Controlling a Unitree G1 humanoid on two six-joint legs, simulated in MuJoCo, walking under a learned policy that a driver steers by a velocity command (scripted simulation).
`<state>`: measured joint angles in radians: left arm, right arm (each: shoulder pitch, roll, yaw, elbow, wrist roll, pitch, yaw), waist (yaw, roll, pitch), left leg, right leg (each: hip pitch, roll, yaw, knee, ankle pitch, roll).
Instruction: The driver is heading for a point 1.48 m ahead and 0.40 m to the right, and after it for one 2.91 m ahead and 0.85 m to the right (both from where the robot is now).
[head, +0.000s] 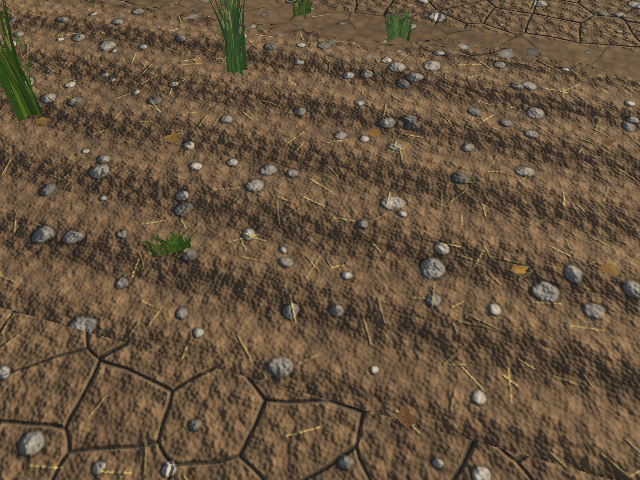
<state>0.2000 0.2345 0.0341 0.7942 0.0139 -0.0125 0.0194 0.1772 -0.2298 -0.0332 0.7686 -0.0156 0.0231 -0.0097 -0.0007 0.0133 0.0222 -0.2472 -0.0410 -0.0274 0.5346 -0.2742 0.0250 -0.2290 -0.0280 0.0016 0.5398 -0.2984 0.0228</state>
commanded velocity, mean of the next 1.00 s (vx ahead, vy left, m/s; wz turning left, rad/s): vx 0.06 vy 0.00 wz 0.01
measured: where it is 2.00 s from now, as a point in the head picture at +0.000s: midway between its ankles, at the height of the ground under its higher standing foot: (359, 475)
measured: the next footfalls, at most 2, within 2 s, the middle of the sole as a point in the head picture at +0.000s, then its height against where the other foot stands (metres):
left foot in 1.40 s outside the picture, level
right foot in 1.96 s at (422, 401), level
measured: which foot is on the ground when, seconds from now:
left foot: down 0.00-1.00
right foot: down 0.00-1.00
